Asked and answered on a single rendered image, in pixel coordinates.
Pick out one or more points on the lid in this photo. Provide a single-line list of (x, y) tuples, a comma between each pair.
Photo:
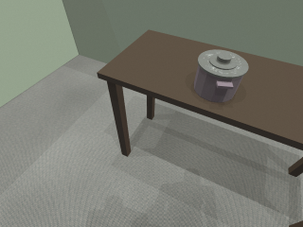
[(234, 69)]

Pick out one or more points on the knob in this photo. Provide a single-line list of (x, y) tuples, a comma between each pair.
[(224, 57)]

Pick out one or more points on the pot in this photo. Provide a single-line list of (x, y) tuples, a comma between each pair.
[(215, 89)]

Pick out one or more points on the table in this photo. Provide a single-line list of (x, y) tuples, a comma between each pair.
[(268, 101)]

